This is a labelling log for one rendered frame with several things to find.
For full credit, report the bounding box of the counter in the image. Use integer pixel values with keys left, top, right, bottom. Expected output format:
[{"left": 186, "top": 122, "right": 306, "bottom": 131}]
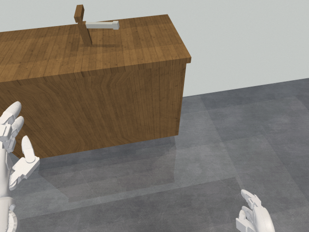
[{"left": 0, "top": 4, "right": 191, "bottom": 159}]

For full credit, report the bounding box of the tap lever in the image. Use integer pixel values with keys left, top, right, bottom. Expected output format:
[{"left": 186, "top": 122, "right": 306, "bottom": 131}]
[{"left": 85, "top": 21, "right": 119, "bottom": 29}]

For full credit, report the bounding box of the robot left forearm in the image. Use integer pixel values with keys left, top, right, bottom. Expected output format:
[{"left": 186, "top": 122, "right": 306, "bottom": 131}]
[{"left": 0, "top": 197, "right": 20, "bottom": 232}]

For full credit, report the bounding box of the robot right hand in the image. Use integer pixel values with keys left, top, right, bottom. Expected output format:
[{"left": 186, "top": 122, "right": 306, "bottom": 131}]
[{"left": 236, "top": 189, "right": 275, "bottom": 232}]

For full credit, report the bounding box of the robot left hand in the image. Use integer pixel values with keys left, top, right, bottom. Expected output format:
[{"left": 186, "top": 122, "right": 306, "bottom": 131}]
[{"left": 0, "top": 101, "right": 40, "bottom": 198}]

